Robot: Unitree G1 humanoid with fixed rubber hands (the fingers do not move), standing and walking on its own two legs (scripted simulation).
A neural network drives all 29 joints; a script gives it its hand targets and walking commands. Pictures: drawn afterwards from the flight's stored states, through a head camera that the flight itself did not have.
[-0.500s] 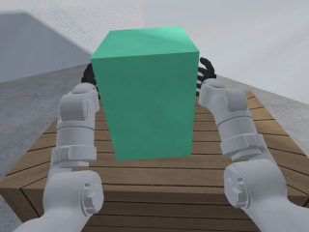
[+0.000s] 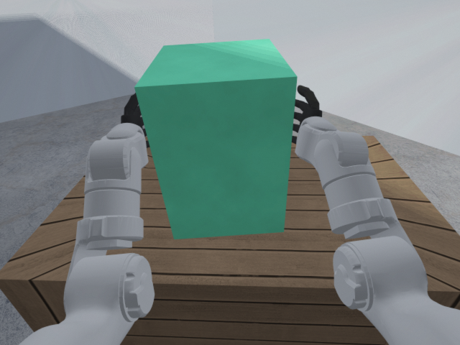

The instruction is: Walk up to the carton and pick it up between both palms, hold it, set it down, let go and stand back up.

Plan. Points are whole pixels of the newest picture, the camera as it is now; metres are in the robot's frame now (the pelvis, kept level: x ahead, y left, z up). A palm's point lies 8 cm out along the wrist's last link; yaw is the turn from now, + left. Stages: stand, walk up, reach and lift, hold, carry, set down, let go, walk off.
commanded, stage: hold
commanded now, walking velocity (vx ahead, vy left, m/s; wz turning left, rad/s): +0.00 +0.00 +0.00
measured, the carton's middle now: (222, 137) +0.40 +0.03 +0.26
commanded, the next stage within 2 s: none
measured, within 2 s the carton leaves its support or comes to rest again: neither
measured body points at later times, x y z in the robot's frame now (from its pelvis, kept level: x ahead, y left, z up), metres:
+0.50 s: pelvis +0.00 +0.00 +0.00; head -0.10 -0.01 +0.44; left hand +0.37 +0.17 +0.29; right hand +0.38 -0.12 +0.28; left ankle +0.03 +0.16 -0.74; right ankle +0.02 -0.11 -0.74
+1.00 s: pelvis +0.00 +0.00 +0.00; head -0.10 -0.01 +0.44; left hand +0.37 +0.17 +0.29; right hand +0.38 -0.11 +0.28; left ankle +0.03 +0.16 -0.74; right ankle +0.02 -0.11 -0.74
